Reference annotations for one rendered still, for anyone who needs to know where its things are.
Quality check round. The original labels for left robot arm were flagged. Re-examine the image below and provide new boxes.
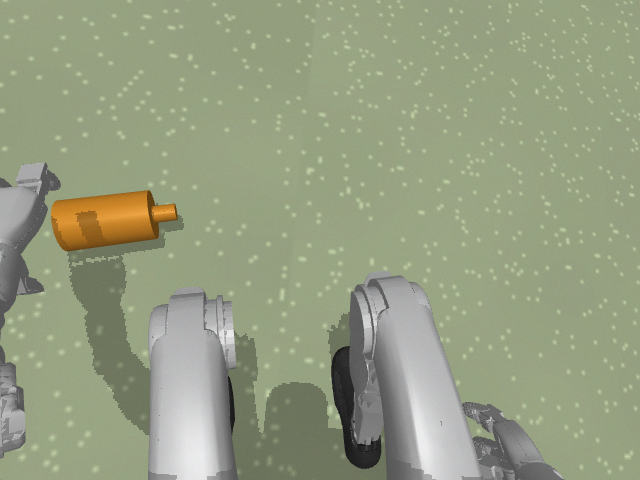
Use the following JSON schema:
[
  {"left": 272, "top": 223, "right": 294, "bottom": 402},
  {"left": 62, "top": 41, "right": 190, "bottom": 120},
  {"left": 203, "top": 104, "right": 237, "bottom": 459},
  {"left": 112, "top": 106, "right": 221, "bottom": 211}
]
[{"left": 0, "top": 243, "right": 25, "bottom": 459}]

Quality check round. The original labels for right robot hand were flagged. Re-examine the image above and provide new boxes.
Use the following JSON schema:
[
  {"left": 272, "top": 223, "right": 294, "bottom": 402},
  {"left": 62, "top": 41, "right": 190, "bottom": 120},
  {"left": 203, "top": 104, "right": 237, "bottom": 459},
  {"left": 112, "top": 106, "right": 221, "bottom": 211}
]
[{"left": 462, "top": 402, "right": 546, "bottom": 480}]

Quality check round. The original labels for left robot hand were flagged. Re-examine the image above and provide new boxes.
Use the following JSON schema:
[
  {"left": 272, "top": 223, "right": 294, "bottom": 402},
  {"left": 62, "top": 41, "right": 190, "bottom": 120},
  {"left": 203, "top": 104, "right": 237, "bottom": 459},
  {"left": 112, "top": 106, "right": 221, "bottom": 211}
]
[{"left": 0, "top": 162, "right": 61, "bottom": 295}]

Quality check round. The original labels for bottle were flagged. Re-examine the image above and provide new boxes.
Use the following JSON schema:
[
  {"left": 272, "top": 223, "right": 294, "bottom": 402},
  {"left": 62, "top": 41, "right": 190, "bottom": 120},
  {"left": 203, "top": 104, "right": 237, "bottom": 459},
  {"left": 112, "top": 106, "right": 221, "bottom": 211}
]
[{"left": 51, "top": 190, "right": 178, "bottom": 251}]

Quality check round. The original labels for right robot arm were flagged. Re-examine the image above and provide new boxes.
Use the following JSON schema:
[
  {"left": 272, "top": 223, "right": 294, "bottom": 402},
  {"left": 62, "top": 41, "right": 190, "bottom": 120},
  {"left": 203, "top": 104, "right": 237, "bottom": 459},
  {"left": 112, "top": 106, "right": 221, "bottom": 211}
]
[{"left": 515, "top": 462, "right": 564, "bottom": 480}]

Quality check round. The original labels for right robot foot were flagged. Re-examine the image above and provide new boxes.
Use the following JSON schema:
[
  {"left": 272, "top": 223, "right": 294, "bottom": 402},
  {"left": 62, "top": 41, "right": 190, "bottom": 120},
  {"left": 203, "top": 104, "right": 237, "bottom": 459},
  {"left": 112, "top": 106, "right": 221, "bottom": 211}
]
[{"left": 331, "top": 346, "right": 381, "bottom": 469}]

